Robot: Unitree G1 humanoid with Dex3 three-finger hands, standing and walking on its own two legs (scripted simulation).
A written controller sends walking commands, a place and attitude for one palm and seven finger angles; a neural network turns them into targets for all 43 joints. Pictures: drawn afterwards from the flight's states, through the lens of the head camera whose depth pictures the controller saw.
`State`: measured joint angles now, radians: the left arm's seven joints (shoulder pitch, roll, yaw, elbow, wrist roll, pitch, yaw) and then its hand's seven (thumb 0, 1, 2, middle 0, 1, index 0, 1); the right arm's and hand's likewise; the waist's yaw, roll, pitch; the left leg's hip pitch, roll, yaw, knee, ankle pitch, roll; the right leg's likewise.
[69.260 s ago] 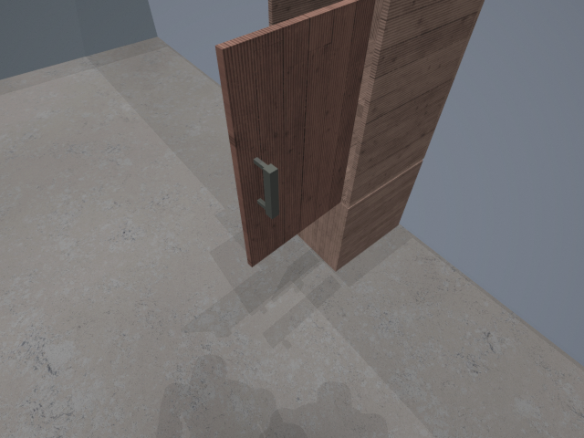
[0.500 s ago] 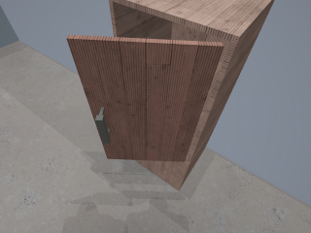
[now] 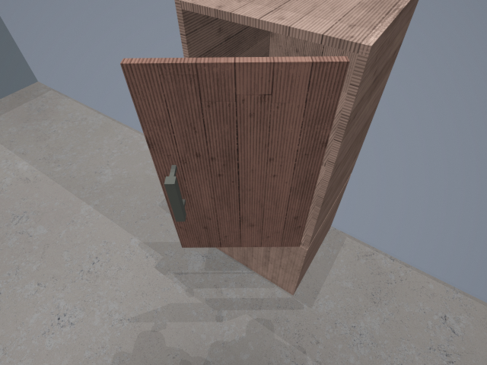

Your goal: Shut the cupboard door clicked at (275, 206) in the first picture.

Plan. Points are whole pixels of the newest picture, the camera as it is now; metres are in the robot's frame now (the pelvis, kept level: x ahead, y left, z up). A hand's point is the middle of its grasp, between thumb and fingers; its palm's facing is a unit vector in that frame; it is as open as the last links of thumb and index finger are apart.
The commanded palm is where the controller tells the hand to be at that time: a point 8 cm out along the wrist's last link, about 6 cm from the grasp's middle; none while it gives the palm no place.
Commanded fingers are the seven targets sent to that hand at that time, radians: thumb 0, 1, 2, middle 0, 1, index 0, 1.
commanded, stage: come to a stop and stand still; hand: left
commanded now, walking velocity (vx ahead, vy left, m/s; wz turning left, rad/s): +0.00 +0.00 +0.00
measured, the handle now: (177, 193) +0.47 +0.19 -0.04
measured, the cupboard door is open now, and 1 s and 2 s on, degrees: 34 34 34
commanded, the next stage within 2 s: look again from close up in 0.26 s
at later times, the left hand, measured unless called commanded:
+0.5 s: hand out of the picture +0.02 +0.20 -0.17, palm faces -0.03 -0.97 -0.23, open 7.4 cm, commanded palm none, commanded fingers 0.00 0.90 0.90 -0.20 -0.30 -0.20 -0.30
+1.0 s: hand out of the picture +0.05 +0.19 -0.16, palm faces -0.01 -0.97 -0.23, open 7.4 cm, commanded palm none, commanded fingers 0.00 0.90 0.90 -0.20 -0.30 -0.20 -0.30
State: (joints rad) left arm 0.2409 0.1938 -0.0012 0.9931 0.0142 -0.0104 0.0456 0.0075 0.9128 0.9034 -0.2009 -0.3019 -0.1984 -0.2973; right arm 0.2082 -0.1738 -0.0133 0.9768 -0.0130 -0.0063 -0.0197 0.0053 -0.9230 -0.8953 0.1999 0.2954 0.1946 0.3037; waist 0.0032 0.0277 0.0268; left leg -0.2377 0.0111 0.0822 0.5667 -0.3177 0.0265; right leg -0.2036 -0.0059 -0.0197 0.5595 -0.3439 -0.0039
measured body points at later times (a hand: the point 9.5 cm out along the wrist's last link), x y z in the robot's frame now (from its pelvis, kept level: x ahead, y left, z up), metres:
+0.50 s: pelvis +0.00 +0.01 +0.01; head +0.02 +0.01 +0.46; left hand +0.02 +0.25 -0.15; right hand +0.01 -0.24 -0.15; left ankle -0.01 +0.10 -0.73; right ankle -0.03 -0.12 -0.73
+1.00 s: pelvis +0.01 +0.00 +0.01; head +0.03 +0.00 +0.46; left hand +0.05 +0.24 -0.15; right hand +0.06 -0.24 -0.15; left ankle -0.01 +0.10 -0.73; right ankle -0.03 -0.12 -0.73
